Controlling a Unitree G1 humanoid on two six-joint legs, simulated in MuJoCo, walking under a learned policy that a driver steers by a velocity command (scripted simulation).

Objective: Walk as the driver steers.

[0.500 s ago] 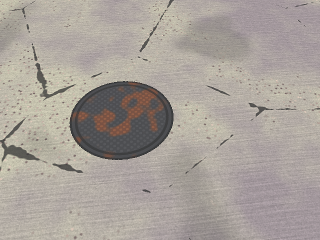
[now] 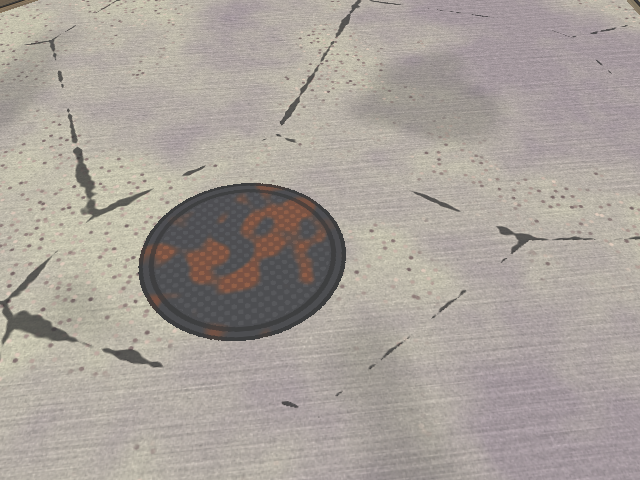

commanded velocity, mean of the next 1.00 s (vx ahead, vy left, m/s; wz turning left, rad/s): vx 0.00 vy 0.00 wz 0.00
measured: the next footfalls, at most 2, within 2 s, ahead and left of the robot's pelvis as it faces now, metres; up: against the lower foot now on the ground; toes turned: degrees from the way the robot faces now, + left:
right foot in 1.70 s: +0.19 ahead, -0.09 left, +0.00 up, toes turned +0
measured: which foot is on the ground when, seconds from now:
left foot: down 0.00-1.00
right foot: down 0.00-1.00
